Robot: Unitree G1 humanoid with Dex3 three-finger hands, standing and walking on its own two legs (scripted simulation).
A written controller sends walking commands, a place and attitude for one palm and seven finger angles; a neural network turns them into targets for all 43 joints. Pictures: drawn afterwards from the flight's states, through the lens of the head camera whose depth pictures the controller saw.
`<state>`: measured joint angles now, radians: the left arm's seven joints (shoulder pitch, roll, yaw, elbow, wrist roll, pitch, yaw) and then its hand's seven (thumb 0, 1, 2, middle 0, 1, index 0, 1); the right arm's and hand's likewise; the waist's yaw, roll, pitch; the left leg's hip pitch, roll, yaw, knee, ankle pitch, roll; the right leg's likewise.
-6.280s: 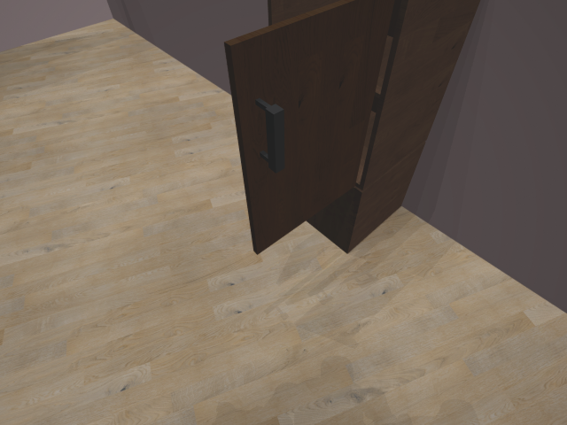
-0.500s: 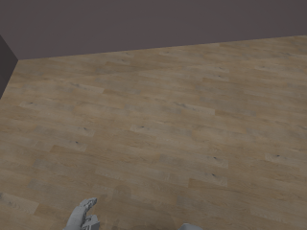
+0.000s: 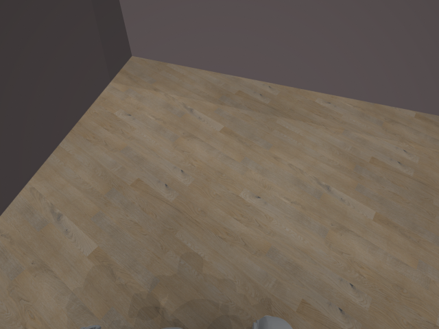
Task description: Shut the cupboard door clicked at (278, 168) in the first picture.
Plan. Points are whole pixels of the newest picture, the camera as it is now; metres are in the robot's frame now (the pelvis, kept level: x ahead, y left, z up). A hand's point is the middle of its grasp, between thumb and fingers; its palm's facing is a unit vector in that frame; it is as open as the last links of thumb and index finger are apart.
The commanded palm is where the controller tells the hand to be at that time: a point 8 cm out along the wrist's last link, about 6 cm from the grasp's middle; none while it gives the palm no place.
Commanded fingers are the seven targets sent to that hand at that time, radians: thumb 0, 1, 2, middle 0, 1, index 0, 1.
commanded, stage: walk to a spot facing it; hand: left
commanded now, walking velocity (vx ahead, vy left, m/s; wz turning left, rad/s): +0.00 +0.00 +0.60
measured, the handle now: out of the picture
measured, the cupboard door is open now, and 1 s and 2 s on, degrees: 88 88 88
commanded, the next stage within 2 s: none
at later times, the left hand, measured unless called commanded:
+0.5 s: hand out of the picture -0.01 +0.13 -0.16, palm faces +0.36 -0.90 -0.25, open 7.3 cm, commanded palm none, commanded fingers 0.00 0.90 0.90 -0.20 -0.30 -0.20 -0.30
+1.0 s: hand out of the picture -0.01 +0.14 -0.15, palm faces +0.57 -0.76 -0.31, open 7.4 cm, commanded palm none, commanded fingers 0.00 0.90 0.90 -0.20 -0.30 -0.20 -0.30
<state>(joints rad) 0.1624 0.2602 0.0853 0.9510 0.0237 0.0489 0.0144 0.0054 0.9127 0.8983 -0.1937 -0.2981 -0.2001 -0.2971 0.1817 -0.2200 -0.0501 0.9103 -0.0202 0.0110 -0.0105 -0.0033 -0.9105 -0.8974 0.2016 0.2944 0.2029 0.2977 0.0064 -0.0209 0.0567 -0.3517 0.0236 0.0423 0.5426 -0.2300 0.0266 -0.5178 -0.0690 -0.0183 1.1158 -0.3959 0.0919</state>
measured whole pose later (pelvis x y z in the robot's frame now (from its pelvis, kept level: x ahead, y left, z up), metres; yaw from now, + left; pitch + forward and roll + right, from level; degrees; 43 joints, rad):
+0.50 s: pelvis +0.01 -0.07 +0.00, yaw +21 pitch +1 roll +2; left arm 0.22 0.18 0.04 0.91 0.03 0.00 0.02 0.01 0.92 0.90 -0.20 -0.30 -0.21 -0.30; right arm 0.12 -0.25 -0.07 0.94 -0.01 0.09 0.03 0.00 -0.91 -0.90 0.20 0.29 0.20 0.30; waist 0.01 -0.01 0.11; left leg -0.39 0.05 0.08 0.83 -0.45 -0.07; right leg -0.23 -0.14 -0.26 0.54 -0.32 -0.01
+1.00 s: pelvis +0.02 -0.10 -0.01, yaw +37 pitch +1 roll +1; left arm 0.13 0.21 0.05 0.88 0.02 0.01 0.02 0.01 0.91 0.90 -0.20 -0.30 -0.20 -0.30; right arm 0.17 -0.25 -0.08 0.93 -0.01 0.07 0.01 0.00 -0.91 -0.90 0.20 0.29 0.21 0.30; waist -0.02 0.05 0.11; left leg -0.39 -0.02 -0.08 0.74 -0.43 -0.04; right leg -0.30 -0.04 -0.05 0.62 -0.35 0.01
